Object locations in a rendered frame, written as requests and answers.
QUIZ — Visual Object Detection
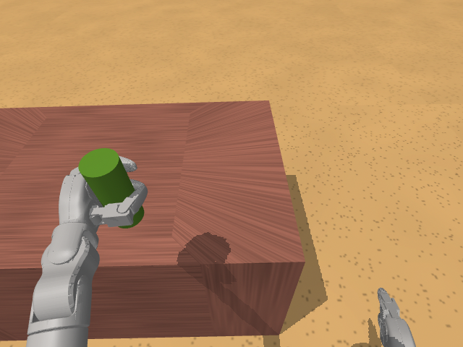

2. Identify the left robot arm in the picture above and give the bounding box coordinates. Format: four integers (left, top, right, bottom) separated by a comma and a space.
26, 222, 100, 347

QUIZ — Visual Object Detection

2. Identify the right robot hand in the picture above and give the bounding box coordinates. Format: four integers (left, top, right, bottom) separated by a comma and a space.
378, 288, 416, 347

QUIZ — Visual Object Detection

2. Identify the left robot hand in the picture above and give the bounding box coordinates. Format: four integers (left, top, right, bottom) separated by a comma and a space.
59, 156, 148, 232

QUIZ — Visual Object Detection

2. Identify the can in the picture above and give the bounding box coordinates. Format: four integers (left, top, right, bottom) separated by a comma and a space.
78, 148, 144, 228

